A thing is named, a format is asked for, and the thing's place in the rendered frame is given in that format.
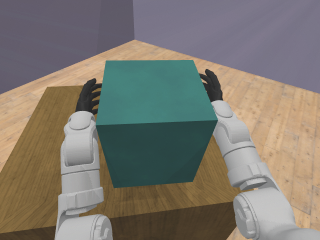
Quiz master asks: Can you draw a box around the robot right upper arm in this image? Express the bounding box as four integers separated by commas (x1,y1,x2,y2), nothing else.
233,187,320,240

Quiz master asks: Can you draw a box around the robot left upper arm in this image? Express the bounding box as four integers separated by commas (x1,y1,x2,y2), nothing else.
56,214,113,240

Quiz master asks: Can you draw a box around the robot left hand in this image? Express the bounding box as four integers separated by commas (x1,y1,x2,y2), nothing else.
75,78,102,115

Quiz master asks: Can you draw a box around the robot right forearm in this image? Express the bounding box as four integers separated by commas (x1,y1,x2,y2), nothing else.
211,100,296,223

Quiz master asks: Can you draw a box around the carton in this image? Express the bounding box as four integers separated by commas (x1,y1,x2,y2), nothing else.
95,60,218,188

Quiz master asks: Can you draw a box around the robot right hand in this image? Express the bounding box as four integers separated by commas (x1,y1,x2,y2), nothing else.
199,69,223,102

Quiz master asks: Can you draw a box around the pedestal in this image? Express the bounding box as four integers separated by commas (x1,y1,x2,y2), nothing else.
0,85,254,240

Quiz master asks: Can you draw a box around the robot left forearm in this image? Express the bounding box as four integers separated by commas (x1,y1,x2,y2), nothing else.
54,111,104,240

